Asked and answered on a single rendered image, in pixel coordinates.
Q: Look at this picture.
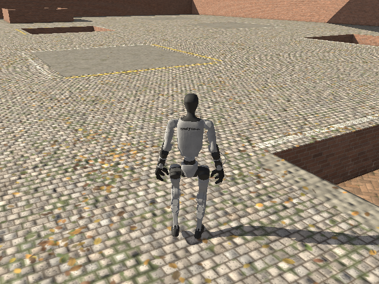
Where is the robot right forearm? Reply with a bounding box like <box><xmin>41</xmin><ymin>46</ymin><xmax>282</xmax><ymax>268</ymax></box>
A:
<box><xmin>211</xmin><ymin>144</ymin><xmax>223</xmax><ymax>170</ymax></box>

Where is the robot right upper arm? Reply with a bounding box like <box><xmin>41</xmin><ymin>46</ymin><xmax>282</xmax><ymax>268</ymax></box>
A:
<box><xmin>203</xmin><ymin>120</ymin><xmax>217</xmax><ymax>153</ymax></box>

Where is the robot left forearm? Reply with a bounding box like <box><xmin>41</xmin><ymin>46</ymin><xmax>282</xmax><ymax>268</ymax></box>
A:
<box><xmin>157</xmin><ymin>142</ymin><xmax>169</xmax><ymax>169</ymax></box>

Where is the robot left hand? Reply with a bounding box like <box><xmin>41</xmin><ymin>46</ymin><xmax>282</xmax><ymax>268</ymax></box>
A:
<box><xmin>155</xmin><ymin>167</ymin><xmax>169</xmax><ymax>181</ymax></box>

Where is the right robot shin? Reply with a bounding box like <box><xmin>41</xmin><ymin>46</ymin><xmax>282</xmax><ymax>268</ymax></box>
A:
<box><xmin>196</xmin><ymin>195</ymin><xmax>207</xmax><ymax>231</ymax></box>

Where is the robot right hand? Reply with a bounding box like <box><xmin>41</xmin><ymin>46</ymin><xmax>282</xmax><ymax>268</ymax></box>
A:
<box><xmin>211</xmin><ymin>168</ymin><xmax>224</xmax><ymax>184</ymax></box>

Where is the robot left thigh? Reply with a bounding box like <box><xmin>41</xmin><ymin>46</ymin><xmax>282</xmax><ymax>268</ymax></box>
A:
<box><xmin>169</xmin><ymin>164</ymin><xmax>181</xmax><ymax>198</ymax></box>

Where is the robot left upper arm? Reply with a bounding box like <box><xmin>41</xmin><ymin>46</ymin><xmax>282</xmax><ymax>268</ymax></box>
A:
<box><xmin>163</xmin><ymin>119</ymin><xmax>178</xmax><ymax>151</ymax></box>

